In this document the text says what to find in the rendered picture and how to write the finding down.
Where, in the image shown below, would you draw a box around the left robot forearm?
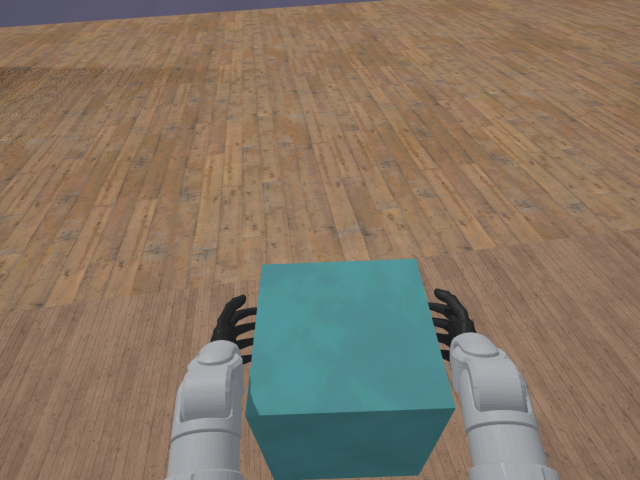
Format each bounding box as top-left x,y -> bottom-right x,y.
164,340 -> 244,480

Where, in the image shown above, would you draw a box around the carton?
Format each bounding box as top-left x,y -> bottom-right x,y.
245,259 -> 456,480

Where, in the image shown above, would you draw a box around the right robot forearm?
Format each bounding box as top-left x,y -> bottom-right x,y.
450,332 -> 560,480

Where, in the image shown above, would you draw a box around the robot right hand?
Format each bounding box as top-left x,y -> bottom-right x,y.
428,288 -> 477,362

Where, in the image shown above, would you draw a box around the robot left hand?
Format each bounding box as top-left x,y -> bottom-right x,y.
210,295 -> 257,364

